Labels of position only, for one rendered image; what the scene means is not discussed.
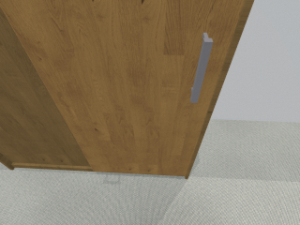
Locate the wardrobe door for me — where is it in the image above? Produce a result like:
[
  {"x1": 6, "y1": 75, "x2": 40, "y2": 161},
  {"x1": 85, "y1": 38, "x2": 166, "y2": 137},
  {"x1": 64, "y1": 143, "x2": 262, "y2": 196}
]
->
[
  {"x1": 0, "y1": 7, "x2": 90, "y2": 167},
  {"x1": 0, "y1": 0, "x2": 246, "y2": 176}
]

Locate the handle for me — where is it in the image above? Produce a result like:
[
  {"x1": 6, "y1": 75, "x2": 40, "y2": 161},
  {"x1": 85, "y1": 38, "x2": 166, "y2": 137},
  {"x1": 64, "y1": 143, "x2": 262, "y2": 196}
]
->
[{"x1": 190, "y1": 32, "x2": 213, "y2": 103}]

